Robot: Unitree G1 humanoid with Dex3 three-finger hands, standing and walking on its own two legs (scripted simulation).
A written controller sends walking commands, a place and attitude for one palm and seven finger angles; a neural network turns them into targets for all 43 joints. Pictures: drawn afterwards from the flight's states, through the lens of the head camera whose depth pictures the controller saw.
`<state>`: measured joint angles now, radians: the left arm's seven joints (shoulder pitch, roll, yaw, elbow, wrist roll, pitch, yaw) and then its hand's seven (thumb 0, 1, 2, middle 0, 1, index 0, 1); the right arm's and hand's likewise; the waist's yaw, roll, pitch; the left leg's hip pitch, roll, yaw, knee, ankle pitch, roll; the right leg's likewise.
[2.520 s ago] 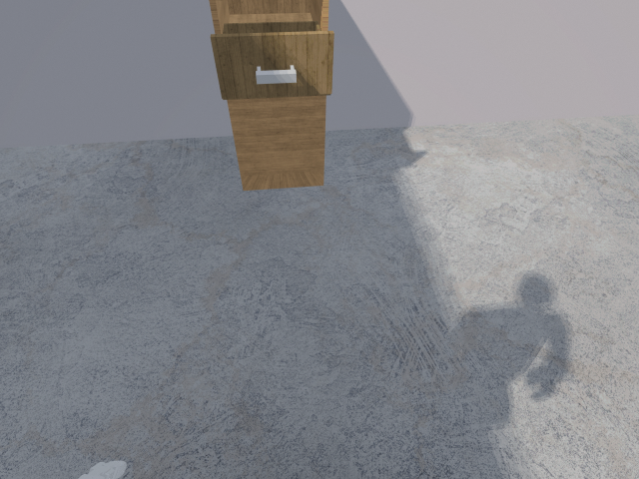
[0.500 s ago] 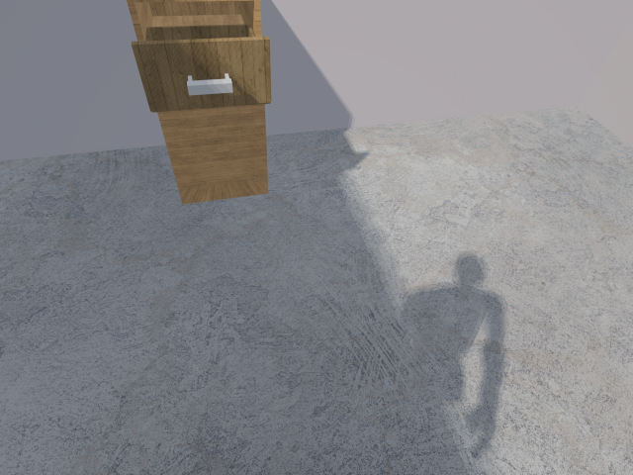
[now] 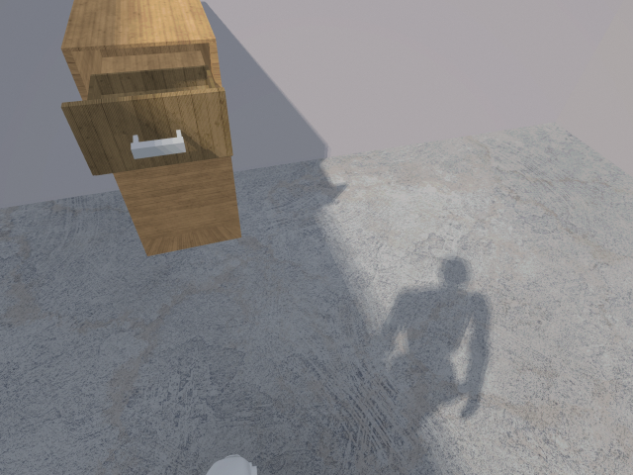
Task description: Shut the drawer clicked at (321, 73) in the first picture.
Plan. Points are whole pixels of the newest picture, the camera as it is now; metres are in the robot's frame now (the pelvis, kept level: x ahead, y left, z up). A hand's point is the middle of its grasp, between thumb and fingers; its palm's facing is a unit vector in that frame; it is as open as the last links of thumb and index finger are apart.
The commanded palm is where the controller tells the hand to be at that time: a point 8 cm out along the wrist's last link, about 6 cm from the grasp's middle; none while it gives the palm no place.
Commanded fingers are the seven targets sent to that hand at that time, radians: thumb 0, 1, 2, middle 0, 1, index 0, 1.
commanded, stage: walk to a spot facing it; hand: left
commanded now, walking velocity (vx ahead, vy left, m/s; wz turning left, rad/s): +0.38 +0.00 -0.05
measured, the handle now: (158, 142) +0.81 +0.38 -0.04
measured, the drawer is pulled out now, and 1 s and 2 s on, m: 0.30 0.30 0.30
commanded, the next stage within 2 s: turn to face it in 0.48 s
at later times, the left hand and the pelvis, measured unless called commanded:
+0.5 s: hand (178, 413) +0.25 +0.22 -0.17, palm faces -0.09 -0.98 -0.16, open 7.3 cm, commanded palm none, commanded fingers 0.00 0.90 0.90 -0.20 -0.30 -0.20 -0.30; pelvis +0.20 +0.04 +0.01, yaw -9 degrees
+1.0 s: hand (255, 300) +0.46 +0.12 -0.15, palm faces -0.04 -0.99 -0.15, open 7.3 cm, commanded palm none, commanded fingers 0.00 0.90 0.90 -0.20 -0.30 -0.20 -0.30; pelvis +0.31 -0.02 +0.00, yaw -3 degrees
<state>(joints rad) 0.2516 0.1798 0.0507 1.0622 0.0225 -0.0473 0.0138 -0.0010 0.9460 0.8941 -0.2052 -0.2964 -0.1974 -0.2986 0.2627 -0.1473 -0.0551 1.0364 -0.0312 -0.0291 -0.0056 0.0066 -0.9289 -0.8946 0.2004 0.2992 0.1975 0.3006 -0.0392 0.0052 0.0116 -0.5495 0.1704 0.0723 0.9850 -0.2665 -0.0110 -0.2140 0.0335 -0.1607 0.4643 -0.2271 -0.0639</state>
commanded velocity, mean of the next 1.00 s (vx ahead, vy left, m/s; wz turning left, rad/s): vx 0.16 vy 0.00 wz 0.03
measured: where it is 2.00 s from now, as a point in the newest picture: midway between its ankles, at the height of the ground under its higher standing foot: (313, 473)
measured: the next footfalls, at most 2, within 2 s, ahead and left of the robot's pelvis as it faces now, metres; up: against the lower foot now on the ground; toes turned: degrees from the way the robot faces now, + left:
left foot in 0.14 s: +0.19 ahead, +0.15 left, +0.00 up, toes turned +10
right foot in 0.68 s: +0.41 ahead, -0.13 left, +0.00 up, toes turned -21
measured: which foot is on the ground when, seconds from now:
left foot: up 0.00-0.12, down 0.14-0.66, up 0.68-1.00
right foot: down 0.00-0.16, up 0.18-0.66, down 0.68-1.00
